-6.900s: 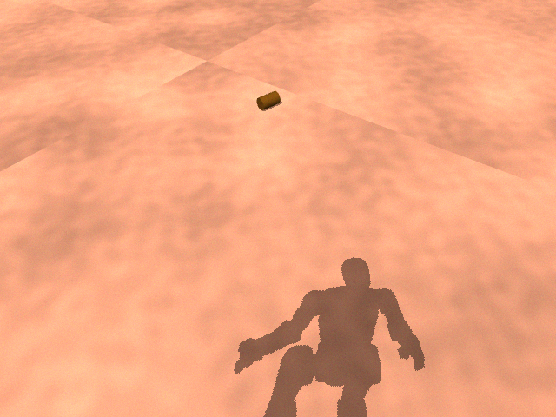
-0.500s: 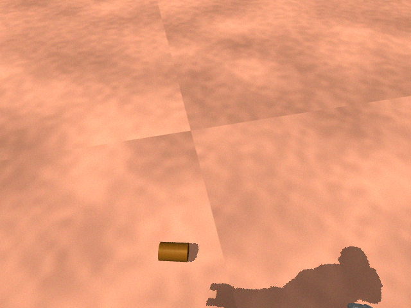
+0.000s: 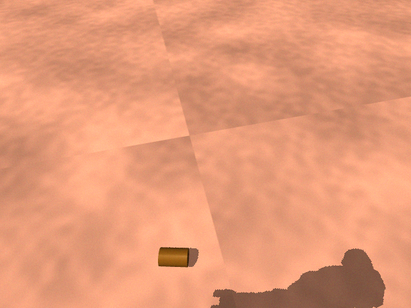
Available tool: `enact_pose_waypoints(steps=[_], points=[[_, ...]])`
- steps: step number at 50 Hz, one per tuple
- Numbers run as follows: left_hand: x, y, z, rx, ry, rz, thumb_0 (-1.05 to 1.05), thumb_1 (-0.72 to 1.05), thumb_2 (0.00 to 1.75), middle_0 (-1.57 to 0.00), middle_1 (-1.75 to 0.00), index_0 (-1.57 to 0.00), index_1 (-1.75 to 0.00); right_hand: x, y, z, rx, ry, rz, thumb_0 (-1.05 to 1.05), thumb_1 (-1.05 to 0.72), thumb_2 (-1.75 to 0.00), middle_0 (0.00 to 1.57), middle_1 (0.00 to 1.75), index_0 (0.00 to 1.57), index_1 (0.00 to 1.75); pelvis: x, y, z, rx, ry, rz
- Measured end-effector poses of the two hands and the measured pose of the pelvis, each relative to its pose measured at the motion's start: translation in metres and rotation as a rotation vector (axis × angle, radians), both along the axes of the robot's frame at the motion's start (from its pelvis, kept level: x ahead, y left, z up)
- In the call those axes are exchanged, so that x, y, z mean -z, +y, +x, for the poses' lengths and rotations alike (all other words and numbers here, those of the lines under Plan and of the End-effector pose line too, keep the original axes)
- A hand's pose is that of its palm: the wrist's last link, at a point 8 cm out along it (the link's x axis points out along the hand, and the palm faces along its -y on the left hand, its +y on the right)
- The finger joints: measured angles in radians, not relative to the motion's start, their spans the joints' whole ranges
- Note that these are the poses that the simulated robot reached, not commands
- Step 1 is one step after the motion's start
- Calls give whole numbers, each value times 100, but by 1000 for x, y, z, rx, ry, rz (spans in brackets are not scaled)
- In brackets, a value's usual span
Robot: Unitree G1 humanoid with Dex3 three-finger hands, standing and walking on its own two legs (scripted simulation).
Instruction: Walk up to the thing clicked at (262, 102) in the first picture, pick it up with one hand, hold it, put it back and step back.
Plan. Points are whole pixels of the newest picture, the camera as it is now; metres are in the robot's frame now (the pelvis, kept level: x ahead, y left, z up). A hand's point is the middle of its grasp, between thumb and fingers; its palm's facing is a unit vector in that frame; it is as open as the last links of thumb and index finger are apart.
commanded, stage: walk up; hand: left
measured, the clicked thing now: (174, 257) +0.47 +0.19 -0.74
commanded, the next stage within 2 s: stand in 0.06 s
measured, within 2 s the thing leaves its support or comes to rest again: neither
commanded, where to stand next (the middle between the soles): +0.10 +0.00 m, yaw +0 degrees
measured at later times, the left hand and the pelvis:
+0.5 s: hand out of the picture +0.10 +0.25 -0.16, palm faces +0.00 -0.94 -0.33, open 7.4 cm; pelvis +0.02 +0.00 +0.00, yaw +0 degrees
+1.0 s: hand out of the picture +0.10 +0.25 -0.16, palm faces +0.00 -0.94 -0.33, open 7.4 cm; pelvis +0.03 +0.00 +0.00, yaw +0 degrees
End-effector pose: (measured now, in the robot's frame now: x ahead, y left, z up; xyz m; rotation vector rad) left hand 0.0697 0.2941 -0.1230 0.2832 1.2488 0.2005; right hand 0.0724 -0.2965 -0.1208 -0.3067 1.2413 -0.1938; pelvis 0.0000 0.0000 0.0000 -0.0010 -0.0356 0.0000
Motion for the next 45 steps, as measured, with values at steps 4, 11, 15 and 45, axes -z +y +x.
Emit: enact_pose_waypoints(steps=[4,11,15,45], points=[[1,0,-1,-1,11,0,1,91,90,-20,-30,-20,-30,1,0,-4,8,15,-1,0,-91,-90,20,30,20,30,0,1,3,1,2,0],[0,2,5,0,4,5,1,91,90,-20,-30,-20,-30,0,2,2,9,10,0,0,-91,-90,20,30,20,30,0,2,9,0,7,2],[-1,3,11,2,-5,9,1,91,90,-20,-30,-20,-30,0,3,10,3,-1,1,0,-91,-90,20,30,20,30,0,2,13,-1,10,3],[-4,0,27,-1,-14,15,1,91,90,-20,-30,-20,-30,-2,0,35,-14,-21,-4,0,-91,-90,20,30,20,30,-2,-1,27,-9,6,0]])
